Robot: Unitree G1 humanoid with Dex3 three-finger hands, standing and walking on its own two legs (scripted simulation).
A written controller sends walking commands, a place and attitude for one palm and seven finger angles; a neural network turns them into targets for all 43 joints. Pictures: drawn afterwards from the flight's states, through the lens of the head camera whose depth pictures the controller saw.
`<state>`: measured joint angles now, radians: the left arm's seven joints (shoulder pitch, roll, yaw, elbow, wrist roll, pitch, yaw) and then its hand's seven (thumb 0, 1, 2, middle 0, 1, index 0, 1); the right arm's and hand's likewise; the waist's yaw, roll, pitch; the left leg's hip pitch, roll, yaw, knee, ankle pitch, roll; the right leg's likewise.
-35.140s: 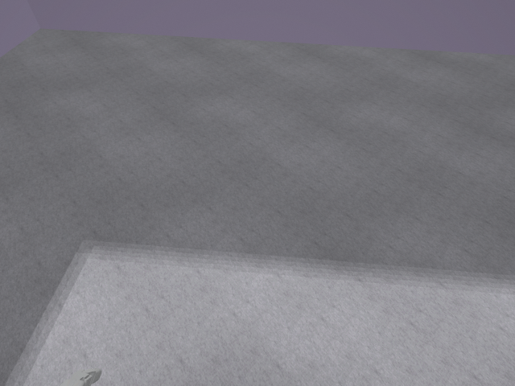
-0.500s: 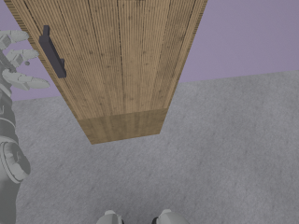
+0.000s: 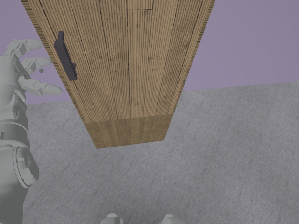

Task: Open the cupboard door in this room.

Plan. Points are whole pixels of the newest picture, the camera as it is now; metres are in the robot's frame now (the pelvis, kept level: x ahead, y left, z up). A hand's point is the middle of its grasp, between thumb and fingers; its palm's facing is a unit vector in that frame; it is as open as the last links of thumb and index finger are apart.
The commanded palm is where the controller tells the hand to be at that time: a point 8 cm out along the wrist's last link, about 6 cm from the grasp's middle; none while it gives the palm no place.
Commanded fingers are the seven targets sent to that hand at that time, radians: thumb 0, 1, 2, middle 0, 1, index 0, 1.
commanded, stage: move the hooked fingers beside the handle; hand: left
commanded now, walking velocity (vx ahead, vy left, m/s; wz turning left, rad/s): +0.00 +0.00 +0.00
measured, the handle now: (67, 57) +0.54 +0.20 +0.10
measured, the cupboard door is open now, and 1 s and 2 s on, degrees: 0 0 0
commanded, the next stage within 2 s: slide the fingers in behind the handle in 0.10 s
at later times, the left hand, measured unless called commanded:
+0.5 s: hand (48, 69) +0.49 +0.24 +0.10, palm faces +0.11 -0.99 +0.01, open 13.9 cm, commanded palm +0.47 +0.27 +0.10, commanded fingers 0.00 -0.50 0.30 -0.30 -1.20 -0.30 -1.20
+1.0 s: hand (52, 70) +0.49 +0.23 +0.10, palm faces +0.14 -0.99 +0.02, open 14.4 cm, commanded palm +0.47 +0.24 +0.10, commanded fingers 0.00 -0.50 0.30 -0.30 -1.20 -0.30 -1.20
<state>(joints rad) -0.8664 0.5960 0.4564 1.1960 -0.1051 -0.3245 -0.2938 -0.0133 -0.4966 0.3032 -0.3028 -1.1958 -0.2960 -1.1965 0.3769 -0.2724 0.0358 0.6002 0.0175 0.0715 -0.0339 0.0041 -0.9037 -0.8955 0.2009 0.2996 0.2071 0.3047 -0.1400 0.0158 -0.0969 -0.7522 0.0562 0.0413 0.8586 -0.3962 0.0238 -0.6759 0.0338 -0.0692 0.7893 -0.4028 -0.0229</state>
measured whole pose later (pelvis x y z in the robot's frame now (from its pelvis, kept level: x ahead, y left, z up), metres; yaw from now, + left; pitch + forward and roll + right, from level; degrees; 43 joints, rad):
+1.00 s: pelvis +0.00 +0.00 +0.00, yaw +2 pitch +17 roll -3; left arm -0.91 0.48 0.34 1.17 -0.14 -0.34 -0.16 -0.01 -0.50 0.30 -0.30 -1.20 -0.21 -1.20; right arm 0.41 -0.27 0.01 0.67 0.00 0.03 0.00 0.00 -0.90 -0.90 0.20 0.30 0.21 0.30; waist -0.12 0.02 -0.11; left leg -0.79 0.04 0.01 0.89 -0.40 0.03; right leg -0.70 0.02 -0.10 0.81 -0.41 -0.02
